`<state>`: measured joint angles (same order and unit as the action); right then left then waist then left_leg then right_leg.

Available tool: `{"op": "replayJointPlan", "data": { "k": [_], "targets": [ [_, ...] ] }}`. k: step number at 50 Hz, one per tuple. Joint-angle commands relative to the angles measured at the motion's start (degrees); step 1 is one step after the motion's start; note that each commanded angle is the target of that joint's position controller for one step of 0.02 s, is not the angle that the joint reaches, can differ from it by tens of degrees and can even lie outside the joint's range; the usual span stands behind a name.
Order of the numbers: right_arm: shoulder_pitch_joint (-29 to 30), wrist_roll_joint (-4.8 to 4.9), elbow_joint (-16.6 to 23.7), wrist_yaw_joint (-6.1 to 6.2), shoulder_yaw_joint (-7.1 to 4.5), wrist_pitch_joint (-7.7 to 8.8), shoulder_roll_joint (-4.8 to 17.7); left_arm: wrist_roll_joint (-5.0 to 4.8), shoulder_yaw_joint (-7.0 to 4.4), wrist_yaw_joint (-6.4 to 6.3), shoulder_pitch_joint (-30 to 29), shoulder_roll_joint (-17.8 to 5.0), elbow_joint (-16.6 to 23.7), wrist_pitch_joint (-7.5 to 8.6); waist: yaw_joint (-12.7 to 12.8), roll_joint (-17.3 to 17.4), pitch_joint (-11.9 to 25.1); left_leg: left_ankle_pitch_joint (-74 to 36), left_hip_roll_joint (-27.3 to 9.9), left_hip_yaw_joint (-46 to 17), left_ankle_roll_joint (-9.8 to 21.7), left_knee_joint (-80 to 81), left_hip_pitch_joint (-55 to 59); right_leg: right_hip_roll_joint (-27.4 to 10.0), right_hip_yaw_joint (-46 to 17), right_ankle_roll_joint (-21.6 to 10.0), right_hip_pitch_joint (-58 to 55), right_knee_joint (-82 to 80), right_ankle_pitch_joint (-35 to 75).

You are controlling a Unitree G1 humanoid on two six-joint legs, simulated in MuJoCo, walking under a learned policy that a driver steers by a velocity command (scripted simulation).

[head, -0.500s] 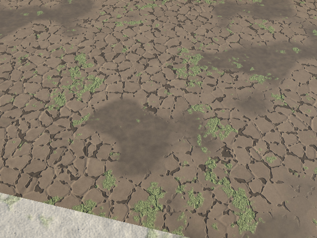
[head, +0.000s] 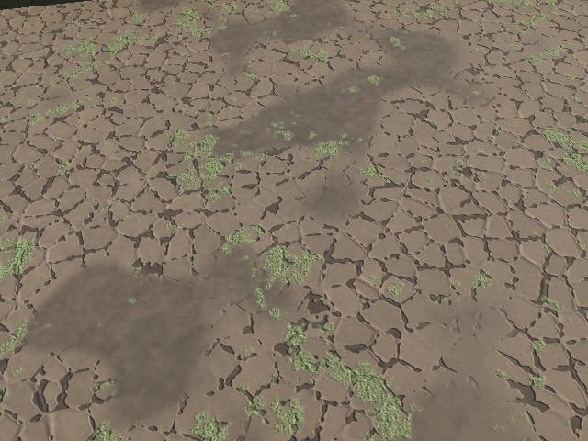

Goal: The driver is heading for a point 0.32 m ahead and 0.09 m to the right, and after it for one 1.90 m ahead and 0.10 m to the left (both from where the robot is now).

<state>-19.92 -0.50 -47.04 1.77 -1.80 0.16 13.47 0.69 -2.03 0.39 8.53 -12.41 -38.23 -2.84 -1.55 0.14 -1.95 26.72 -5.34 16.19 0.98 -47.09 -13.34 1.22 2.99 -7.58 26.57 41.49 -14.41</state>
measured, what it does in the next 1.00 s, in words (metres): walks ahead, turning right: left foot, then right foot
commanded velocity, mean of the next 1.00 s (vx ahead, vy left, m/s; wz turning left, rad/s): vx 0.47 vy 0.00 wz -0.44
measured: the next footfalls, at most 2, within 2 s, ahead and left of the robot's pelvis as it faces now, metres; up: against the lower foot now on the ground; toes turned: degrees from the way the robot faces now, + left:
left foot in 0.40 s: +0.12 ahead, +0.09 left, +0.00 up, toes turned -16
right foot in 0.74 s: +0.13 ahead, -0.19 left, +0.00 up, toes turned -23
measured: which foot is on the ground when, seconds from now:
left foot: down 0.00-0.00, up 0.02-0.38, down 0.40-0.76, up 0.78-1.00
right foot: down 0.00-0.42, up 0.44-0.72, down 0.74-1.00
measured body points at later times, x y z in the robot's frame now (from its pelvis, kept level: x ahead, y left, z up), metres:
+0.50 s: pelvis +0.06 +0.00 +0.02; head +0.06 +0.00 +0.47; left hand +0.33 +0.17 -0.04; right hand +0.16 -0.26 -0.07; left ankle +0.09 +0.10 -0.71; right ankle +0.09 -0.09 -0.69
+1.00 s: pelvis +0.08 -0.08 +0.02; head +0.08 -0.08 +0.47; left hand +0.31 +0.07 -0.08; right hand +0.13 -0.37 -0.07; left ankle +0.13 +0.01 -0.68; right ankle +0.09 -0.17 -0.71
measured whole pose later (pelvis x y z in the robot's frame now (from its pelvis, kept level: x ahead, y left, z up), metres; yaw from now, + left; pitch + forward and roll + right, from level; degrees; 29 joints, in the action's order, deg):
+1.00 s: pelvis +0.08 -0.08 +0.02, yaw -25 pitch +0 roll +0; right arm -10.3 -0.4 -37.1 -0.6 -1.0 -3.1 14.0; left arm 0.2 0.4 -1.9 11.0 -10.1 -38.0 -3.2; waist 1.1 0.0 1.0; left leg 27.2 1.4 0.3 -1.7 -48.4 -23.3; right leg 4.0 1.0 -4.1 19.3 31.6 -12.2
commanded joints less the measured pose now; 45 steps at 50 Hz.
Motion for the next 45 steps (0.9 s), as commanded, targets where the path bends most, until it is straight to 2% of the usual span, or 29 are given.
{"op": "replayJointPlan", "data": {
  "k": [1,2,3,4,5,6,8,11,15,17,19,20,21,22,23,24,25,27,28,31,34,37,38,39,40,41,42,43,45],
  "targets": [
    [11.87,0.58,13.94,-0.37,-1.58,-1.23,5.79,-2.88,-4.83,-0.62,14.27,-16.66,1.47,1.1,8.62,-19.05,16.0,1.8,10.54,-11.84,-2.87,-37.25,-33.3,-17.54,-43.9,-14.61,-32.38,-22.29,11.89],
    [15.24,-0.43,15.19,0.21,-1.27,-1.51,6.63,-3.23,-4.55,-1.19,10.95,-14.43,3.01,0.78,8.16,-11.45,13.17,-0.24,6.03,-18.93,-4.1,-38.37,-36.85,-19.08,-40.5,-14.4,-28.05,-20.93,7.23],
    [15.44,-0.17,15.32,0.39,-1.06,-1.47,6.38,-1.9,-3.23,-1.87,8.22,-10.38,3.29,0.51,5.57,-7.0,8.32,-2.46,4.82,-18.83,-5.0,-38.46,-37.06,-17.89,-34.98,-12.67,-21.16,-19.38,8.43],
    [11.86,-0.4,13.86,0.96,-0.75,-1.48,5.1,-1.43,-1.45,-2.44,4.93,-5.87,3.6,0.61,0.91,-2.45,2.92,-5.41,4.02,-18.47,-6.28,-32.67,-30.22,-14.51,-26.93,-9.92,-7.94,-18.25,18.47],
    [9.53,-1.01,14.01,1.31,-0.25,-2.06,3.53,-1.14,-0.58,-2.34,0.75,-4.53,4.97,1.19,-1.92,-4.05,3.67,-6.31,4.13,-17.72,-6.79,-26.53,-22.84,-9.94,-21.79,-7.25,-0.66,-18.55,19.35],
    [7.96,-1.89,13.53,1.24,-0.17,-3.05,3.06,-0.15,-0.24,-1.79,-1.6,-4.95,6.19,2.07,-3.1,-5.79,5.36,-7.34,5.82,-15.89,-6.72,-25.13,-17.53,-7.37,-19.16,-6.28,2.95,-18.54,21.43],
    [7.81,-2.55,13.7,1.21,-0.49,-4.95,3.77,-0.42,-0.32,-0.86,-1.16,-6.69,6.71,3.56,-3.67,-5.1,7.88,-6.91,7.39,-15.68,-6.75,-23.33,-15.8,-6.31,-19.85,-6.21,1.33,-17.07,23.64],
    [13.17,-2.19,15.6,0.4,0.53,-5.95,2.82,-0.57,-0.35,-1.3,1.21,-7.5,7.85,2.62,-0.6,-4.41,9.38,-4.43,7.41,-16.91,-6.16,-13.76,-17.45,-6.11,-23.68,-3.92,-5.93,-17.34,12.14],
    [19.79,-0.44,18.04,-0.87,1.51,-4.3,2.53,-0.08,-0.66,-1.77,0.29,-8.1,9.9,0.62,3.54,-5.52,8.2,-2.79,7.39,-18.23,-4.9,-2.63,-15.73,-6.44,-30.39,-4.26,-9.17,-19.06,-1.26],
    [19.22,-0.58,17.9,-1.05,2.37,-3.25,2.06,-0.27,-0.63,-2.08,-3.07,-8.15,10.7,-0.33,2.86,-4.17,7.84,-3.59,7.36,-18.11,-3.52,6.35,-7.99,-6.66,-31.77,-4.13,-7.07,-19.25,0.62],
    [12.93,-0.95,16.36,-0.97,3.04,-2.27,-0.19,-1.75,-0.66,-2.14,-4.62,-7.89,10.42,-0.55,-0.03,-3.15,7.75,-10.63,6.79,-16.81,-1.01,17.2,6.3,-4.57,-31.93,-1.99,-0.21,-17.48,-1.36],
    [9.44,-2.02,15.96,-0.63,2.76,-1.88,0.86,-2.68,-0.13,-2.19,-4.52,-5.67,10.75,0.02,-0.5,0.18,9.95,-11.71,1.35,-20.99,1.27,16.23,16.95,-2.91,-29.36,0.13,6.79,-11.85,-5.53],
    [10.79,-2.35,16.23,-0.72,1.29,-1.82,6.11,-4.09,0.6,-1.66,-6.98,-3.22,13.04,0.5,-0.09,12.24,8.86,-11.55,-4.86,-31.11,4.4,19.19,19.45,4.65,-18.37,2.81,15.08,-5.39,-8.88],
    [9.33,-2.06,16.42,-0.95,0.65,-1.92,7.98,-3.03,-0.06,-1.67,-11.21,-6.38,14.0,0.95,-3.21,13.96,5.23,-14.57,-11.19,-40.3,6.65,25.01,16.61,6.39,-14.63,4.42,19.26,-0.78,-10.91],
    [8.86,-1.96,16.51,-0.78,0.73,-1.76,7.86,-2.06,-0.74,-1.52,-13.19,-8.22,13.75,1.37,-3.09,9.7,3.08,-18.92,-13.42,-42.29,8.57,25.74,14.83,5.04,-14.42,5.42,19.96,2.96,-11.05],
    [9.53,-1.87,16.84,-0.63,1.12,-1.55,6.76,-1.69,-0.83,-1.3,-12.76,-8.13,13.08,1.62,-2.01,5.88,3.47,-22.34,-13.59,-40.95,9.2,25.28,12.99,3.91,-13.8,6.12,18.12,5.56,-9.93],
    [9.08,-0.74,15.54,-0.07,0.93,-0.83,6.95,-0.69,-0.86,-1.2,-12.23,-7.04,12.48,0.86,0.22,3.45,4.53,-28.89,-14.3,-38.98,8.83,24.13,12.82,2.25,-12.51,5.94,16.67,8.8,-8.44],
    [9.93,-0.39,15.74,-0.44,1.27,0.33,5.93,-0.56,-0.59,-1.05,-9.56,-5.94,10.78,-0.14,1.82,3.85,6.44,-36.75,-11.45,-32.15,7.28,23.2,10.04,0.71,-10.23,6.58,12.16,12.6,-6.78],
    [10.63,-0.32,15.86,-0.87,1.34,1.05,5.86,-0.96,-0.65,-1.25,-10.32,-5.9,10.75,-0.8,1.97,5.03,6.48,-38.09,-10.25,-29.25,6.47,23.38,7.92,0.61,-8.99,6.98,10.57,13.38,-5.99],
    [11.01,-0.35,15.51,-1.61,1.22,1.5,5.91,-0.74,-0.12,-1.43,-12.9,-5.01,10.94,-2.09,2.05,5.4,5.11,-40.67,-8.55,-21.39,5.45,22.71,3.16,-0.77,-6.62,7.92,6.66,9.56,-2.18],
    [8.62,-0.38,14.89,-2.16,0.36,1.09,7.1,-0.2,0.59,-1.03,-12.73,-4.2,10.54,-2.42,0.56,6.44,6.0,-30.69,-7.91,-19.05,5.67,22.05,1.14,-0.15,-2.48,7.66,-0.62,1.5,-2.81],
    [10.01,0.13,15.62,-2.26,0.16,-0.33,6.83,0.59,0.9,-0.46,-8.15,-3.86,8.51,-2.27,1.77,5.13,6.62,-11.94,-4.24,-16.7,3.02,17.88,-2.93,1.96,-0.55,5.88,-12.69,-6.77,2.86],
    [10.18,-0.22,15.81,-2.39,0.03,-0.84,6.03,0.4,0.93,-0.66,-4.82,-4.23,8.01,-2.38,2.82,3.27,7.05,-10.7,-1.67,-13.23,1.69,11.3,-5.94,-0.08,-3.65,4.21,-17.49,-6.97,7.57],
    [7.46,-0.62,17.72,-2.76,1.3,-0.98,1.91,-1.39,-0.44,-0.82,-4.41,-8.95,7.29,-2.44,1.9,-9.5,10.84,-1.15,4.62,-6.69,-2.07,4.95,-10.97,-5.37,-15.12,0.15,-19.26,-12.27,1.5],
    [11.22,-0.76,18.93,-2.76,1.12,-1.26,2.81,-2.69,-1.16,-0.81,-1.35,-11.27,7.34,-2.78,6.2,-16.27,8.66,4.94,6.07,-7.21,-3.34,-3.36,-17.13,-10.96,-26.85,-4.11,-19.37,-19.51,-3.73],
    [15.78,-0.01,20.18,-2.71,-0.1,-1.46,5.92,-2.16,-1.25,-1.09,1.2,-11.39,6.81,-2.58,8.28,-15.01,5.72,9.71,6.55,-11.95,-4.18,-10.34,-25.03,-14.06,-33.17,-6.86,-20.9,-22.35,-2.45],
    [15.11,0.74,19.36,-3.21,-0.73,-1.28,6.98,-1.49,-1.38,-1.37,0.88,-11.13,6.72,-2.0,7.48,-12.88,5.4,9.65,6.23,-14.57,-4.85,-15.8,-27.28,-14.72,-33.06,-8.34,-20.4,-21.97,1.07],
    [12.78,1.26,17.98,-2.66,-0.65,-1.09,5.99,-0.71,-1.24,-2.01,0.7,-9.82,6.51,-1.06,5.67,-10.42,7.43,8.51,5.15,-16.27,-5.15,-16.87,-24.77,-14.55,-28.58,-8.37,-18.97,-20.35,7.72],
    [8.17,0.51,14.32,-2.17,-0.42,-1.22,4.63,-0.12,-0.3,-2.25,-0.01,-6.27,5.53,0.59,3.2,-7.29,10.58,6.15,4.91,-17.02,-4.6,-13.88,-16.91,-13.23,-22.26,-6.94,-15.09,-20.62,10.49]
  ]
}}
